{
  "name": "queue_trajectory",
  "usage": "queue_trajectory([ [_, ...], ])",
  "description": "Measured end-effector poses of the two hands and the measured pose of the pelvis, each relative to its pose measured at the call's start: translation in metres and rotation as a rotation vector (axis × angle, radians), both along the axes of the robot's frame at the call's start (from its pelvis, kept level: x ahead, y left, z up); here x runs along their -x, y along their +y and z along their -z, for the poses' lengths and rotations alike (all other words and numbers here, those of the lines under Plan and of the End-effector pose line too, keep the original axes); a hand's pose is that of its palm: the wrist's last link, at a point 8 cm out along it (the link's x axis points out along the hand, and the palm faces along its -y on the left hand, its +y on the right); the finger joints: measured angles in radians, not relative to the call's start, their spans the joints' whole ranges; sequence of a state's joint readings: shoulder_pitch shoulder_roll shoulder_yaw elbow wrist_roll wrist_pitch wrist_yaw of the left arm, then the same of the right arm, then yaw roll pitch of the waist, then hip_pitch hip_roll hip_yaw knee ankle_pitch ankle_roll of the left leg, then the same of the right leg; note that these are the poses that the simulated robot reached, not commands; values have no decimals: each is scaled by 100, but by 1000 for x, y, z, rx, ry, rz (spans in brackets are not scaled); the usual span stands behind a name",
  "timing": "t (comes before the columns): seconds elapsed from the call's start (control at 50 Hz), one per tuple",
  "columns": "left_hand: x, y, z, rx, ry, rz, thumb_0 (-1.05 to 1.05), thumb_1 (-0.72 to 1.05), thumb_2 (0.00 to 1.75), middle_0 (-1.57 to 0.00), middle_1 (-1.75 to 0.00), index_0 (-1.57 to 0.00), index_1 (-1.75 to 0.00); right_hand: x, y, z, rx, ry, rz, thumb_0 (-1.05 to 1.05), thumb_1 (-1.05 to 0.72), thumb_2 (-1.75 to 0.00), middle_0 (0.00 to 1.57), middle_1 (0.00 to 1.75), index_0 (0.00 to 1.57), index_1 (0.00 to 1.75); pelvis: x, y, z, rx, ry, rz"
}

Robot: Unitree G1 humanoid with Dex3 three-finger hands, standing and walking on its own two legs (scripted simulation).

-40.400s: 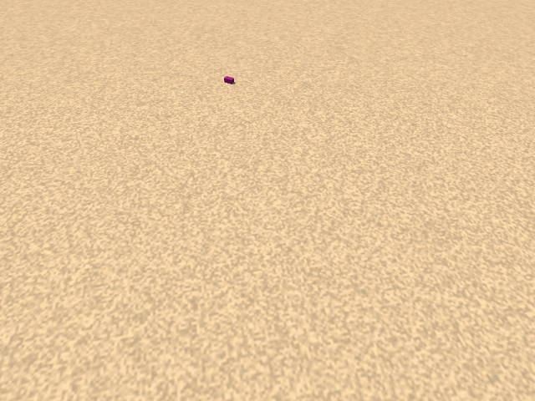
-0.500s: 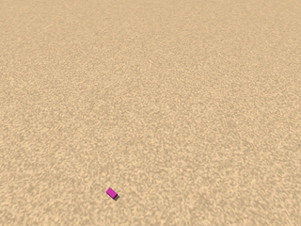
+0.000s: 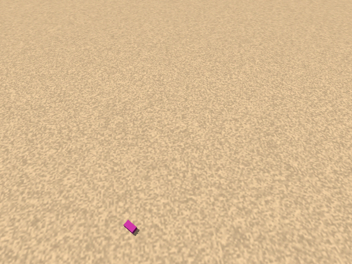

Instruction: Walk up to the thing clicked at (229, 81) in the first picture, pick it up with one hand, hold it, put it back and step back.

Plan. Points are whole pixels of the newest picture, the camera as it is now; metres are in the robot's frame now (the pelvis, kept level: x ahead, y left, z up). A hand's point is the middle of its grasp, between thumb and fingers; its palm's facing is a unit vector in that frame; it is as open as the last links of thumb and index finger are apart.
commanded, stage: stand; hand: left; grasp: from above
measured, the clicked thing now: (130, 226) +0.42 +0.24 -0.77
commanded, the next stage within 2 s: step back in 0.12 s
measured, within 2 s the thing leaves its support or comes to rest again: neither
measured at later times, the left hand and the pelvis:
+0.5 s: hand out of the picture +0.10 +0.32 -0.19, palm faces +0.01 -0.93 -0.37, open 7.4 cm; pelvis -0.05 +0.05 -0.02, yaw +1 degrees
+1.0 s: hand out of the picture -0.03 +0.31 -0.15, palm faces -0.05 -0.91 -0.41, open 7.4 cm; pelvis -0.15 +0.05 -0.02, yaw -3 degrees
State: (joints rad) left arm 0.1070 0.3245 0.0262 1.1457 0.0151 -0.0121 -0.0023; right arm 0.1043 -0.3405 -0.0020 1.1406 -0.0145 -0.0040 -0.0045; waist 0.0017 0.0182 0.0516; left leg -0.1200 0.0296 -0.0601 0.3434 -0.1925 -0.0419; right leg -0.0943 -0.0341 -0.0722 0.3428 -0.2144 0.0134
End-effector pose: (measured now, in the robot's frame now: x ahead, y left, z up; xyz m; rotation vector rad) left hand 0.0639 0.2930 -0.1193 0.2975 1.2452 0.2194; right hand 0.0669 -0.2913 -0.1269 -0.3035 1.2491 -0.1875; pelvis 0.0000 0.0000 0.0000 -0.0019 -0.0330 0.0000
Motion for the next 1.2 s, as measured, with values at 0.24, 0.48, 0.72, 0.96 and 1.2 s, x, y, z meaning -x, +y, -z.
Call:
queue_trajectory([
  [0.24, -6, 12, 1, -20, -26, -14, 1, 90, 90, -20, -30, -20, -30, -7, -5, 1, 10, -20, 7, 1, -90, -90, 20, 30, 20, 30, 15, 4, 6, 3, -1, -6],
  [0.48, -26, 67, 29, -35, -106, 32, 1, 91, 90, -20, -30, -20, -30, 52, 23, 0, 104, 62, 2, 0, -91, -90, 20, 30, 20, 30, 48, 48, 27, 4, 7, -21],
  [0.72, 28, 61, 23, -30, -24, 105, 1, 91, 90, -20, -30, -20, -30, 77, 46, 2, 63, -59, 47, 1, -90, -90, 21, 30, 21, 30, 83, 58, 21, 5, 4, 52],
  [0.96, 93, 54, -5, -70, -87, 99, 1, 90, 90, -20, -30, -20, -30, 118, 32, 10, 13, -97, 51, 1, -90, -90, 21, 30, 21, 30, 136, 48, 18, -27, -17, 66],
  [1.2, 140, 91, 14, -44, -177, 86, 1, 90, 90, -20, -30, -20, -30, 200, 53, 5, 105, -21, -25, 1, -91, -90, 20, 30, 20, 30, 211, 79, 31, -31, -22, 10],
])
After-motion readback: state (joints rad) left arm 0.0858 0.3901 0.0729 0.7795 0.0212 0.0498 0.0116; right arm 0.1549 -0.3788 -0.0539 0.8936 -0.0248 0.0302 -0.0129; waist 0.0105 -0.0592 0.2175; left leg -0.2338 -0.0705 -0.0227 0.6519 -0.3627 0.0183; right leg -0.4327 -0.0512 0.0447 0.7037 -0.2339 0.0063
